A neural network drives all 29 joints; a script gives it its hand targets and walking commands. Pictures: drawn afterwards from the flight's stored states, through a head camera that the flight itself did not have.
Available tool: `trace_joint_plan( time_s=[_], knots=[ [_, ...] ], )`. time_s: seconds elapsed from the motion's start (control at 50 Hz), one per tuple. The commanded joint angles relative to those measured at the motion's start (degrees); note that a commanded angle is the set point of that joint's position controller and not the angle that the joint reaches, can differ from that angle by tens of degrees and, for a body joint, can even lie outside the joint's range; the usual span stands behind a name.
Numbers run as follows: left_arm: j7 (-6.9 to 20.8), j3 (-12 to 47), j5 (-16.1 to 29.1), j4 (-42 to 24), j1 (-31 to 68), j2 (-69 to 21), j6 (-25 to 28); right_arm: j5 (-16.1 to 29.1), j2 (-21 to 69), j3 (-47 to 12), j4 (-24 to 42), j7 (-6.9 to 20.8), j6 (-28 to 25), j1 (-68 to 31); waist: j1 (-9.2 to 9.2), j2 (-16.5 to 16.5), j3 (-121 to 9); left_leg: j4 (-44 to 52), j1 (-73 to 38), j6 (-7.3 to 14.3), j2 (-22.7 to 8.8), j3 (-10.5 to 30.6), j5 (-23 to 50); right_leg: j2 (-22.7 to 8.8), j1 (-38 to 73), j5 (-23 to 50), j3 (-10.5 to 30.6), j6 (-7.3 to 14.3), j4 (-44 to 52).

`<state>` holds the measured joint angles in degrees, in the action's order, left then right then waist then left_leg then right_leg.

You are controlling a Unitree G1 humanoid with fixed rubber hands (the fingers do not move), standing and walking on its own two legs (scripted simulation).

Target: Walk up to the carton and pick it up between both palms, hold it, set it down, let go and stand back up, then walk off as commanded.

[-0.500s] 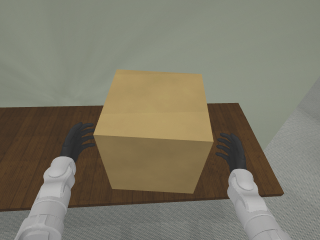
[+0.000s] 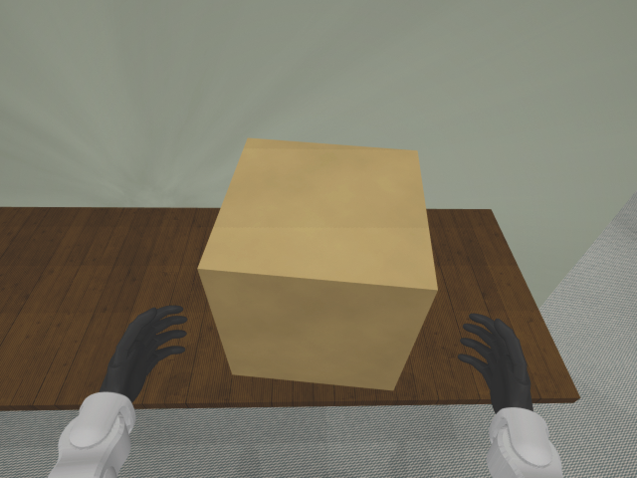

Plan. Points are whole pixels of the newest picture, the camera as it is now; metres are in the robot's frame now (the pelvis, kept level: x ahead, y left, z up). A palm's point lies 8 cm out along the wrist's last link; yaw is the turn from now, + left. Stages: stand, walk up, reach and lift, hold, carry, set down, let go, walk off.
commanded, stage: set down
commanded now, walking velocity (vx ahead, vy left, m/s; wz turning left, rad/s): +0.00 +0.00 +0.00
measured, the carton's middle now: (321, 266) +0.39 +0.03 +0.02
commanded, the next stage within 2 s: let go in 2.00 s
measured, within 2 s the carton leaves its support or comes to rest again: neither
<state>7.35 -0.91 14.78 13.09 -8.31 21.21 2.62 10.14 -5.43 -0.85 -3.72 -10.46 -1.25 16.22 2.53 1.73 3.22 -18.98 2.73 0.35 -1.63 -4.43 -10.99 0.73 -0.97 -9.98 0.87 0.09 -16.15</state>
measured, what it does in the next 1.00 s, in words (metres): stands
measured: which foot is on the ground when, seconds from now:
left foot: down 0.00-1.00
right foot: down 0.00-1.00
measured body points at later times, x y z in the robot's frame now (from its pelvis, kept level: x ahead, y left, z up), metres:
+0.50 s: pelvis +0.01 +0.00 +0.00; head +0.01 +0.02 +0.45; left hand +0.18 +0.26 +0.02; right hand +0.19 -0.19 +0.01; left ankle +0.00 +0.11 -0.75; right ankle -0.01 -0.12 -0.75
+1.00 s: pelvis +0.02 -0.01 +0.00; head +0.02 +0.00 +0.45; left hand +0.18 +0.26 -0.02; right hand +0.19 -0.20 -0.02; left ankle +0.00 +0.11 -0.75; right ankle -0.01 -0.12 -0.75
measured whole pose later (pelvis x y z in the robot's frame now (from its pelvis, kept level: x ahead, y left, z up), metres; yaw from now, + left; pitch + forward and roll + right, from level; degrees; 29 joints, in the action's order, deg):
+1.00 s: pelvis +0.02 -0.01 +0.00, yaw +1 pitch -5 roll +0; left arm 7.3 -2.1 10.6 11.5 -21.1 19.6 5.2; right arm 7.1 -6.1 -2.2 -7.4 -8.2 -8.2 26.3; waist 2.9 0.5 5.7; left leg -19.5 1.8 -0.3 -1.5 -2.6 -12.4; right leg 1.3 0.3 -11.8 1.1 0.5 -16.7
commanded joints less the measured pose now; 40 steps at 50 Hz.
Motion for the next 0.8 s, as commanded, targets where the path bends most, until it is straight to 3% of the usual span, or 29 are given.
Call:
trace_joint_plan(
  time_s=[0.0, 0.02, 0.04, 0.06, 0.08, 0.1, 0.12, 0.16, 0.18, 0.22, 0.26, 0.28, 0.32, 0.36, 0.38, 0.4, 0.44, 0.46, 0.56, 0.6, 0.62, 0.64, 0.66, 0.68, 0.72, 0.74, 0.76, 0.78],
  knots=[
    [-0.9, -4.4, -0.5, -11.7, 0.6, 7.5, 1.7, -0.4, -2.3, 1.5, 10.5, 0.1, -0.7, 1.5, 1.16, -5.2, -3.6, 1.9, -2.9, -1.5, 0.7, 1.9, 9.2, -0.1, -3.5, 0.5, 3.5, 4.0, 3.5],
    [-0.6, -3.4, 0.0, -12.9, -1.8, 7.0, 1.8, -0.8, -1.3, 1.5, 10.9, -0.2, -0.7, 4.0, 0.82, -3.7, -3.6, 1.4, -3.7, -1.4, 0.6, 2.3, 11.4, -0.2, -3.5, 2.6, 3.7, 3.5, 3.9],
    [-0.4, -3.2, -0.3, -12.6, -3.9, 5.8, 1.9, -0.6, -1.6, 1.8, 9.7, -0.1, -0.8, 5.7, 0.92, -4.3, -1.5, 1.7, -4.1, -1.9, 0.7, 2.4, 11.0, -0.2, -4.5, 1.9, 3.7, 3.5, 4.6],
    [-0.2, -4.0, 0.0, -14.3, -3.9, 6.8, 2.3, -0.4, -0.7, 0.5, 11.1, 0.0, -0.6, 6.0, 1.9, -4.7, -0.7, 2.0, -3.3, -1.6, 0.4, 2.7, 9.7, -0.6, -5.4, 0.1, 3.7, 3.3, 4.7],
    [0.0, -3.7, 0.5, -12.7, -3.2, 7.6, 2.6, -0.9, -0.8, 0.2, 13.1, -0.1, -0.7, 5.2, 1.86, -3.7, -0.4, 1.6, -2.6, -1.0, 0.7, 2.6, 8.2, -1.1, -6.1, -0.8, 4.4, 3.3, 4.8],
    [0.0, -2.9, 0.5, -12.7, -1.6, 7.5, 2.6, -1.0, -0.8, 0.5, 12.1, -0.4, 0.0, 4.5, 1.15, -5.0, 1.5, 2.4, -1.3, -1.1, 0.3, 2.6, 5.3, -0.9, -5.7, -2.4, 4.1, 3.4, 5.1],
    [-0.2, -3.5, 0.8, -13.1, -1.7, 7.3, 2.5, -1.3, -2.0, 1.7, 13.2, -0.2, -0.2, 3.3, 1.65, -4.3, 1.8, 2.2, -0.8, -1.3, 0.2, 2.9, 5.4, -0.3, -6.9, -3.2, 3.8, 3.5, 4.6],
    [-0.4, -2.0, 1.1, -17.2, -9.0, 6.3, 3.2, -1.0, -1.6, 1.4, 14.6, -0.3, -1.0, 10.2, 1.43, -4.7, 1.3, 2.9, -1.8, -1.7, -0.5, 3.4, 6.5, -0.5, -4.3, -0.8, 3.6, 3.4, 4.5],
    [-0.3, -2.4, 2.2, -16.6, -5.9, 7.6, 3.3, -0.7, -1.2, 1.5, 16.2, -0.3, -1.3, 7.3, 1.52, -4.8, -0.1, 1.6, -1.1, -1.7, 0.0, 3.1, 7.3, -0.7, -5.5, -1.1, 4.1, 3.7, 4.3],
    [-0.5, -2.5, 1.6, -18.8, -10.8, 7.4, 4.0, -0.8, -1.3, 1.7, 16.1, -0.2, -1.8, 12.2, 1.06, -5.1, -0.4, 1.6, -2.9, -2.2, -0.2, 3.9, 11.7, -0.2, -4.0, 2.8, 3.7, 3.8, 3.9],
    [-0.9, -2.3, 0.9, -19.7, -8.6, 8.6, 4.4, -0.8, -1.4, 1.4, 14.8, 0.3, -1.8, 9.7, 1.64, -6.9, 0.7, 1.5, -0.9, -2.6, -0.4, 3.8, 10.4, -0.6, -4.3, 2.2, 3.8, 3.9, 3.7],
    [-0.9, -3.0, 0.9, -19.0, -11.8, 7.7, 4.1, -0.5, -1.4, 0.4, 15.4, 0.3, -1.8, 12.9, 1.54, -6.0, 1.6, 1.7, -2.2, -2.0, -0.7, 3.9, 10.7, -0.7, -3.8, 2.1, 4.1, 3.9, 4.2],
    [-0.8, -2.4, 1.4, -19.5, -13.0, 7.8, 4.2, -0.6, -1.4, 1.1, 15.6, 0.3, -2.1, 13.4, 0.37, -6.4, 1.1, 1.3, -2.6, -2.2, -0.4, 4.0, 10.2, -1.1, -4.0, 1.5, 4.0, 3.7, 4.3],
    [-0.9, -3.6, 1.1, -18.5, -13.4, 8.5, 4.5, -0.9, -0.7, 0.8, 14.6, 0.5, -2.6, 14.0, 0.9, -5.5, 1.2, 0.9, -2.0, -2.0, -0.1, 3.6, 10.9, -1.5, -4.0, 1.5, 4.6, 3.5, 4.3],
    [-1.1, -3.4, 0.4, -19.6, -14.2, 7.9, 4.8, -0.7, -1.5, 0.7, 14.7, 0.8, -3.0, 14.2, 1.78, -6.2, 0.5, 1.0, -2.4, -2.4, -0.2, 3.8, 11.8, -0.8, -4.0, 1.8, 3.6, 3.3, 3.8],
    [-1.1, -3.2, 1.0, -20.8, -14.6, 8.3, 5.1, -1.0, -1.6, 0.9, 15.3, 0.5, -3.3, 14.7, 1.45, -6.8, 1.1, 0.6, -2.6, -2.6, 0.1, 3.7, 13.5, -1.1, -4.4, 2.8, 4.1, 3.5, 3.9],
    [-0.8, -2.5, 0.3, -15.0, -12.6, 7.5, 4.3, -1.9, -1.4, 1.0, 10.5, 0.8, -2.2, 13.0, 0.34, -6.6, 2.8, 1.6, -1.8, -1.8, -0.2, 3.5, 7.8, -1.1, -5.0, -2.0, 3.6, 3.6, 4.2],
    [-0.8, -2.3, 1.0, -17.6, -12.4, 7.7, 4.8, -1.9, -2.2, 1.9, 13.5, 0.8, -2.6, 12.1, 0.08, -5.5, 3.2, 2.2, -0.5, -2.0, -0.9, 4.1, 6.0, -0.8, -4.3, -2.2, 3.2, 3.4, 3.9],
    [-1.2, -3.1, -0.6, -16.0, -14.8, 6.4, 4.8, -1.3, -3.4, 1.4, 10.9, 1.6, -4.8, 13.2, 1.15, -5.3, 0.2, -0.3, -4.1, -2.6, 0.3, 3.6, 16.6, -0.2, -5.8, 2.7, 2.6, 3.1, 3.3],
    [-0.6, -2.7, -1.9, -11.4, -14.6, 5.6, 3.8, -1.5, -3.6, 0.6, 6.4, 2.0, -4.9, 13.3, 0.82, -6.5, 3.1, -0.3, -4.3, -3.0, 0.4, 3.7, 16.4, -0.3, -7.1, 2.1, 2.6, 3.3, 3.6],
    [-0.5, -2.3, -1.8, -12.7, -14.0, 5.2, 3.8, -1.6, -3.8, 0.4, 8.5, 2.0, -5.4, 13.5, -0.08, -5.3, 2.2, -0.1, -4.3, -2.8, 0.3, 3.5, 14.8, -0.1, -5.8, 1.6, 2.4, 3.1, 3.8],
    [-0.2, -2.8, -1.4, -9.8, -13.0, 5.1, 3.7, -1.7, -3.2, 0.2, 7.6, 1.9, -5.3, 12.7, -0.26, -3.1, 3.1, -0.1, -4.6, -2.0, 0.4, 3.4, 13.7, -0.7, -7.0, 0.5, 3.0, 2.4, 4.1],
    [-0.4, -3.3, -2.5, -8.3, -12.6, 5.0, 4.0, -2.6, -3.9, 0.3, 4.9, 2.3, -5.0, 11.7, 0.75, -2.8, 2.9, 0.4, -4.2, -2.0, 0.1, 3.9, 12.3, -0.5, -7.3, -0.8, 2.6, 2.5, 3.9],
    [-1.0, -3.6, -2.0, -13.7, -12.8, 6.3, 5.2, -2.0, -4.5, 0.7, 9.3, 2.4, -6.3, 12.0, 1.47, -3.5, 0.0, -0.5, -4.4, -2.4, 0.6, 3.3, 16.5, -0.1, -6.5, 2.4, 2.6, 2.2, 2.9],
    [-0.8, -3.7, -1.5, -15.2, -13.8, 7.2, 6.1, -1.0, -2.5, 0.0, 9.6, 1.5, -8.0, 13.8, 0.7, -3.8, -2.4, -1.5, -5.9, -2.4, 1.0, 3.1, 20.0, -0.5, -5.1, 7.3, 3.1, 1.7, 2.6],
    [-1.0, -3.7, -3.1, -10.7, -13.7, 5.2, 5.2, -2.2, -4.2, 0.2, 4.1, 2.6, -7.5, 12.4, 1.37, -5.3, -0.1, -1.2, -5.7, -2.7, 0.4, 4.1, 18.4, -0.2, -7.6, 4.2, 2.7, 2.2, 2.5],
    [-1.0, -3.6, -2.4, -14.4, -14.9, 6.1, 6.1, -0.9, -3.6, -0.5, 8.6, 2.3, -8.7, 14.0, 1.12, -4.5, -1.4, -1.8, -6.2, -2.8, 1.3, 3.2, 21.6, -0.2, -5.6, 7.6, 2.9, 1.9, 2.6],
    [-0.4, -3.5, -3.8, -8.4, -14.8, 4.6, 4.5, -2.3, -3.9, -0.4, 3.0, 2.1, -7.9, 13.6, 0.22, -4.5, 2.1, -0.9, -6.7, -2.7, 1.0, 3.7, 19.0, -0.4, -7.1, 6.0, 2.9, 1.9, 3.4]
  ],
)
